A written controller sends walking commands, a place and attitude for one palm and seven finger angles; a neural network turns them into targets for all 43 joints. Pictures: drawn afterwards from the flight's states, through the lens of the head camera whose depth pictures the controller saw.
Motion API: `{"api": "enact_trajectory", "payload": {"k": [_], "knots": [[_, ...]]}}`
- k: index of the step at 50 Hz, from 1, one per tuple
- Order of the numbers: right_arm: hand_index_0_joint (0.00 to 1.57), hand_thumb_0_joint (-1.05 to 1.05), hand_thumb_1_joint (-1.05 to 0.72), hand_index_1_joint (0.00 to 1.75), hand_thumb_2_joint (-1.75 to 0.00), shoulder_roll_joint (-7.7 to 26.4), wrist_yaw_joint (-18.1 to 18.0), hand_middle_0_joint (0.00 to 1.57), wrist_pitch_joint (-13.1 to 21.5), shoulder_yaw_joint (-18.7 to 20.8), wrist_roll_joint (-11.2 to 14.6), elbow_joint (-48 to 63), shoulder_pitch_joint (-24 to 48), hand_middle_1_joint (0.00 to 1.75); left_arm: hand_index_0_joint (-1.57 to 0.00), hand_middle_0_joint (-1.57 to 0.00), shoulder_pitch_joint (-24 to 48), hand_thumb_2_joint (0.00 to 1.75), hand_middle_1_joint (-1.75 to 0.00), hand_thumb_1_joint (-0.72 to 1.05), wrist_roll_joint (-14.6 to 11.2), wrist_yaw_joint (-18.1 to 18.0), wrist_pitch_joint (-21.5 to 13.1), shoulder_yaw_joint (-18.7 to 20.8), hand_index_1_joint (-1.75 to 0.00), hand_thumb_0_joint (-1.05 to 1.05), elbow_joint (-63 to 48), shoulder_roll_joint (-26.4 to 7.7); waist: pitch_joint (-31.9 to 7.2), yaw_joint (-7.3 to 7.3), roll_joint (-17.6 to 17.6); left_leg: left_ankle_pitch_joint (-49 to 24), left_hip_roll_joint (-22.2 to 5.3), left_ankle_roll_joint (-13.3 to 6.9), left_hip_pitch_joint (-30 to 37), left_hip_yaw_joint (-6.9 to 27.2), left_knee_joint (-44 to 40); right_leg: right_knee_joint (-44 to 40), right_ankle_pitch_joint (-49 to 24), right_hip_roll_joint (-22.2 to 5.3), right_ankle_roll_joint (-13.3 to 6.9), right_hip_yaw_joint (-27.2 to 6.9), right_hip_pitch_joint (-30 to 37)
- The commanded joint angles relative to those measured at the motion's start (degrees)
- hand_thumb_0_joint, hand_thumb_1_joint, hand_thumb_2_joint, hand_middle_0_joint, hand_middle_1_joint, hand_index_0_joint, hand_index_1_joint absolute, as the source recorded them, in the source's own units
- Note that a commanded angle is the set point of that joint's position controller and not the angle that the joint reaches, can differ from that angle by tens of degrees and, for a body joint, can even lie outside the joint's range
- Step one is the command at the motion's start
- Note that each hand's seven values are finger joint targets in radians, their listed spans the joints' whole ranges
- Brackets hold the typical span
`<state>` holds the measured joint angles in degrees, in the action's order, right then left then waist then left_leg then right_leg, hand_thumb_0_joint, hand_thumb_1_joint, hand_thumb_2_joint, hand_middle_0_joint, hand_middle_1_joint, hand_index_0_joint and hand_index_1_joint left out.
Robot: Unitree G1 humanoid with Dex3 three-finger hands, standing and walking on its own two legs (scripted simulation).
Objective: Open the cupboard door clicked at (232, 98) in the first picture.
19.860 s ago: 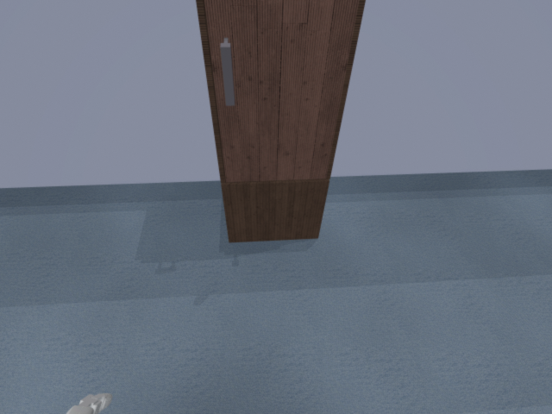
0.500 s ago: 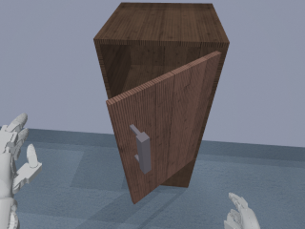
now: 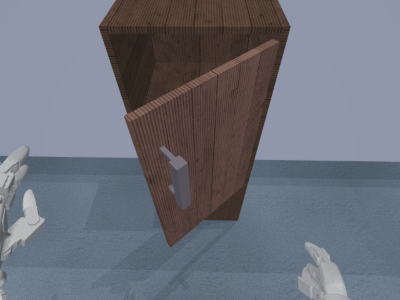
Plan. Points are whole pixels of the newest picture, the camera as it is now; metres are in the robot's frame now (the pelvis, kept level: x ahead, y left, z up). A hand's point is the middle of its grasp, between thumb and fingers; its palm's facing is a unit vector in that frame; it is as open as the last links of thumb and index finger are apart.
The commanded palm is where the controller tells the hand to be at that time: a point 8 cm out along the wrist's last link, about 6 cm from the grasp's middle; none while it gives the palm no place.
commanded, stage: step back with the hand held close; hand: left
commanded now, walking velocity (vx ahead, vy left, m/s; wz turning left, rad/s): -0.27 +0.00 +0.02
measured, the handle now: (174, 178) +0.34 +0.08 +0.05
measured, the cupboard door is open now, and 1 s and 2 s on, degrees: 43 43 43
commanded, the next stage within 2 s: stop stepping back and stand still in 0.78 s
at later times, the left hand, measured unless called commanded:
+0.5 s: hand out of the picture +0.08 +0.29 +0.15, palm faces +0.49 -0.74 -0.46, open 7.4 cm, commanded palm +0.02 +0.33 +0.17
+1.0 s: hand out of the picture -0.01 +0.26 +0.17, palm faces +0.36 -0.79 -0.49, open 7.4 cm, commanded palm -0.08 +0.31 +0.17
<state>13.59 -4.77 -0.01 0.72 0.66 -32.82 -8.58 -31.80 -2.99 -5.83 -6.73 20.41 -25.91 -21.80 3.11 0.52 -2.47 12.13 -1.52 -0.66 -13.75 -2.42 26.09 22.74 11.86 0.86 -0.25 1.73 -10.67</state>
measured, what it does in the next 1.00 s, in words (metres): walks backwards: left foot, then right foot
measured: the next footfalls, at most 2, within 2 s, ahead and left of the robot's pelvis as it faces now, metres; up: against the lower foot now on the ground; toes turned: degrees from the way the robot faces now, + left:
left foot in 0.56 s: -0.01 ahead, +0.12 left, +0.00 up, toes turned +5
right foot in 1.00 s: -0.27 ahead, -0.09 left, +0.00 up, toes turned -2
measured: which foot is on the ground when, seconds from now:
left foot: down 0.00-0.46, up 0.48-0.54, down 0.56-1.00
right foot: down 0.00-0.58, up 0.60-0.98, down 1.00-1.00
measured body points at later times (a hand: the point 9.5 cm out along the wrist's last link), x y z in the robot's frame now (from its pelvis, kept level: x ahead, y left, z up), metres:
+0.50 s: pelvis -0.10 +0.02 -0.02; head -0.08 +0.03 +0.43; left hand +0.05 +0.33 +0.18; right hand +0.08 -0.21 -0.10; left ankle -0.01 +0.11 -0.73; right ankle +0.00 -0.11 -0.74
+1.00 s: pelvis -0.23 +0.01 -0.02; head -0.19 +0.03 +0.43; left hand -0.04 +0.30 +0.19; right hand -0.03 -0.20 -0.08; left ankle -0.05 +0.12 -0.74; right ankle -0.35 -0.08 -0.75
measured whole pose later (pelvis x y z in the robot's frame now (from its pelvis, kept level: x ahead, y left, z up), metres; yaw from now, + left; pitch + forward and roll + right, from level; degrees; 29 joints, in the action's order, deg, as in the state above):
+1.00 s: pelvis -0.23 +0.01 -0.02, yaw -1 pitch +4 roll +0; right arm 8.0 -2.3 7.3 -1.3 -0.9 -33.7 -7.9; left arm -32.5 -4.6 -8.6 -11.2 27.0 -35.2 -28.5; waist -0.2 -0.6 3.1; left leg -3.5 -1.7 -0.3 -29.2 -4.8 18.5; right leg 23.2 23.2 2.3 -2.8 3.1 -4.9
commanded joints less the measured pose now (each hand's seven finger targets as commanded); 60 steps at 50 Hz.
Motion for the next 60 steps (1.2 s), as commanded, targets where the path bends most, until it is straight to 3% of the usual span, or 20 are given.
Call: {"api": "enact_trajectory", "payload": {"k": [1, 7, 16, 20, 22, 25, 27, 28, 29, 30, 31, 34, 42, 47, 50, 51, 52, 55, 58, 60], "knots": [[0.20, 0.00, -0.90, 0.30, -0.90, 5.54, -0.69, 0.20, 2.08, 2.29, 0.23, 10.60, 4.57, 0.30, -0.20, -0.20, -0.27, 0.90, -0.30, 0.90, -0.36, -2.69, -4.31, 11.43, -0.30, 0.00, -16.32, -13.60, -14.81, 0.45, 1.57, -22.15, -3.05, -0.87, 5.37, 2.43, 1.34, 1.86, -26.13, -5.69, 0.58, -3.39, 3.05], [0.20, 0.00, -0.90, 0.30, -0.90, 6.40, -0.81, 0.20, 2.80, 2.58, 0.02, 10.99, 4.25, 0.30, -0.20, -0.20, -2.24, 0.90, -0.30, 0.90, -0.19, -3.31, -5.11, 11.62, -0.30, 0.00, -16.41, -12.46, -11.26, 0.70, -5.13, -12.38, -5.24, -1.84, -3.08, 6.04, -3.55, 4.45, -11.80, -3.27, 0.72, -2.85, 2.79], [0.20, 0.00, -0.90, 0.30, -0.90, 7.59, -0.40, 0.20, 5.85, 2.72, -0.12, 11.26, 2.42, 0.30, -0.20, -0.20, 2.33, 0.90, -0.30, 0.90, 2.13, -3.60, -7.43, 11.17, -0.30, 0.00, -14.83, -10.09, -4.46, -0.10, -5.01, 27.23, -8.39, -4.98, -27.46, 11.08, -11.27, 12.19, 6.23, -0.56, 1.00, -3.13, 8.98], [0.20, 0.00, -0.90, 0.30, -0.90, 6.51, -0.34, 0.20, 6.91, 2.83, -0.41, 10.83, 1.48, 0.30, -0.20, -0.20, 2.89, 0.90, -0.30, 0.90, 2.12, -3.76, -8.30, 11.67, -0.30, 0.00, -16.73, -11.53, -4.82, -0.47, 2.21, 23.54, -3.31, -2.86, -18.37, 7.45, -1.16, 2.36, 15.64, -3.87, -1.40, -9.37, -3.23], [0.20, 0.00, -0.90, 0.30, -0.90, 6.08, -0.17, 0.20, 6.94, 3.15, -0.71, 8.34, 0.07, 0.30, -0.20, -0.20, 3.35, 0.90, -0.30, 0.90, 1.59, -4.46, -8.94, 12.41, -0.30, 0.00, -18.49, -13.54, -6.54, -0.96, 9.15, 13.45, 1.89, 0.37, -1.93, 2.85, 18.75, -8.83, 22.52, -13.04, -6.46, -19.16, -21.61], [0.20, 0.00, -0.90, 0.30, -0.90, 4.37, 0.31, 0.20, 6.43, 2.07, -1.05, 6.72, 0.48, 0.30, -0.20, -0.20, 4.72, 0.90, -0.30, 0.90, 1.57, -5.11, -7.98, 10.45, -0.30, 0.00, -16.61, -11.67, -7.89, -1.25, 14.00, 12.10, 0.92, 0.24, 2.42, 2.92, 25.61, -8.03, 15.76, -16.26, -6.62, -15.84, -25.12], [0.20, 0.00, -0.90, 0.30, -0.90, 4.99, -0.32, 0.20, 6.23, 1.81, -0.81, 6.52, 1.08, 0.30, -0.20, -0.20, 7.27, 0.90, -0.30, 0.90, 1.36, -5.16, -7.77, 10.39, -0.30, 0.00, -17.52, -12.52, -4.27, -1.95, 7.34, 9.61, 0.43, 0.34, 3.28, 2.58, 9.80, -2.62, 14.20, -11.35, -3.31, -10.16, -24.34], [0.20, 0.00, -0.90, 0.30, -0.90, 6.40, -0.86, 0.20, 6.62, 1.92, -0.87, 7.17, 1.78, 0.30, -0.20, -0.20, 7.69, 0.90, -0.30, 0.90, 1.08, -5.12, -8.22, 10.61, -0.30, 0.00, -18.31, -12.23, -1.62, -1.76, -2.01, 14.71, -3.55, -1.56, -3.77, 8.95, -2.36, 5.53, 14.57, -6.15, -1.13, -7.87, -21.41], [0.20, 0.00, -0.90, 0.30, -0.90, 7.69, -1.09, 0.20, 7.66, 1.76, -0.94, 7.96, 2.36, 0.30, -0.20, -0.20, 8.38, 0.90, -0.30, 0.90, 1.37, -5.32, -9.10, 10.86, -0.30, 0.00, -19.65, -11.17, -1.15, -1.17, -16.32, 18.76, -13.41, -5.40, -14.84, 21.83, -13.64, 22.12, 13.21, 0.34, 1.50, -2.78, -13.86], [0.20, 0.00, -0.90, 0.30, -0.90, 6.00, -0.97, 0.20, 8.94, 2.10, -1.72, 7.39, 1.08, 0.30, -0.20, -0.20, 9.71, 0.90, -0.30, 0.90, 2.08, -5.82, -9.70, 12.60, -0.30, 0.00, -20.44, -12.50, -3.54, -1.48, -19.65, 14.95, -19.54, -9.24, -18.47, 27.54, -17.65, 39.01, 16.67, 3.07, 1.57, -3.30, -11.11], [0.20, 0.00, -0.90, 0.30, -0.90, 4.48, -0.40, 0.20, 10.02, 2.30, -2.12, 5.83, 0.69, 0.30, -0.20, -0.20, 9.33, 0.90, -0.30, 0.90, 2.29, -5.76, -10.36, 13.93, -0.30, 0.00, -19.44, -13.47, -6.85, -1.60, -15.31, 19.94, -20.85, -9.26, -19.59, 27.34, -19.52, 48.64, 16.82, 2.36, 1.22, -6.89, -8.73], [0.20, 0.00, -0.90, 0.30, -0.90, 5.10, 1.02, 0.20, 10.65, 3.75, -1.62, 5.49, 1.10, 0.30, -0.20, -0.20, 4.50, 0.90, -0.30, 0.90, 1.14, -5.23, -9.82, 12.65, -0.30, 0.00, -20.28, -11.74, -10.08, -0.83, -3.36, -1.12, -17.25, -9.03, -5.07, 20.08, -9.99, 46.08, 16.31, 1.47, 1.44, -6.74, -16.38], [0.20, 0.00, -0.90, 0.30, -0.90, 4.83, 1.62, 0.20, 10.89, 2.57, -1.66, 3.79, 2.05, 0.30, -0.20, -0.20, 2.40, 0.90, -0.30, 0.90, -0.29, -4.85, -7.26, 9.58, -0.30, 0.00, -21.28, -10.96, -12.54, -1.02, -13.56, 11.74, -11.54, -3.06, 1.90, 12.73, -21.03, 25.14, 19.48, 4.51, 0.77, 2.04, -7.55], [0.20, 0.00, -0.90, 0.30, -0.90, 3.85, 1.86, 0.20, 9.36, 1.69, -1.52, 5.13, 1.46, 0.30, -0.20, -0.20, -3.42, 0.90, -0.30, 0.90, -1.98, -4.03, -7.55, 13.60, -0.30, 0.00, -20.07, -14.82, -15.94, 0.36, -13.70, 6.38, -4.31, 2.97, 4.17, 2.81, -16.17, -4.86, 13.68, 4.99, -2.47, 6.03, 4.15], [0.20, 0.00, -0.90, 0.30, -0.90, 3.61, 1.72, 0.20, 6.94, 0.95, -1.17, 5.14, 3.36, 0.30, -0.20, -0.20, -4.00, 0.90, -0.30, 0.90, -2.50, -3.38, -8.49, 16.45, -0.30, 0.00, -21.21, -19.16, -10.04, 0.71, 11.08, 5.33, 2.30, 2.53, 1.80, 0.71, 22.58, -16.29, 4.80, -17.43, -7.51, -14.17, -13.84], [0.20, 0.00, -0.90, 0.30, -0.90, 4.21, 1.55, 0.20, 7.38, 0.49, -1.57, 5.49, 3.66, 0.30, -0.20, -0.20, -2.04, 0.90, -0.30, 0.90, -2.70, -3.85, -8.45, 17.85, -0.30, 0.00, -21.86, -20.18, -8.93, 0.51, 9.03, 7.92, 1.87, 2.12, -7.19, 2.96, 30.00, -13.66, -4.02, -20.55, -8.82, -14.71, -11.75], [0.20, 0.00, -0.90, 0.30, -0.90, 4.35, 1.82, 0.20, 8.42, 0.78, -0.76, 4.72, 2.20, 0.30, -0.20, -0.20, 2.02, 0.90, -0.30, 0.90, -2.28, -3.36, -8.57, 16.45, -0.30, 0.00, -22.64, -19.04, -12.95, 0.17, 10.80, 7.47, 2.63, 2.47, -10.07, 4.48, 33.21, -9.60, -5.52, -19.50, -9.37, -13.45, -7.73], [0.20, 0.00, -0.90, 0.30, -0.90, 3.83, 0.43, 0.20, 8.39, 0.20, 0.07, 4.79, 3.02, 0.30, -0.20, -0.20, 0.19, 0.90, -0.30, 0.90, -1.22, -3.36, -6.43, 13.47, -0.30, 0.00, -12.72, -13.71, -6.29, -1.01, 10.08, 2.70, -0.04, 0.64, -13.25, 0.60, 17.05, -1.24, -28.57, -13.83, -6.31, -7.20, 3.05], [0.20, 0.00, -0.90, 0.30, -0.90, 5.41, -0.73, 0.20, 9.39, 0.59, -0.06, 2.37, 0.99, 0.30, -0.20, -0.20, 7.74, 0.90, -0.30, 0.90, -0.34, -3.56, -6.30, 9.45, -0.30, 0.00, -6.25, -11.39, -4.82, -1.73, 3.85, -2.03, 1.99, -1.67, -0.26, -1.88, 2.31, 3.75, -25.84, -11.60, -2.42, -5.29, -0.80], [0.20, 0.00, -0.90, 0.30, -0.90, 7.28, -0.93, 0.20, 9.53, 1.63, 0.12, 3.14, -0.75, 0.30, -0.20, -0.20, 9.83, 0.90, -0.30, 0.90, -0.05, -3.84, -6.68, 8.13, -0.30, 0.00, -6.30, -11.28, -9.15, -1.68, -1.43, -16.44, -3.32, -5.34, 9.39, 4.90, 0.35, 14.10, -23.56, -5.82, 2.95, -2.54, -3.93]]}}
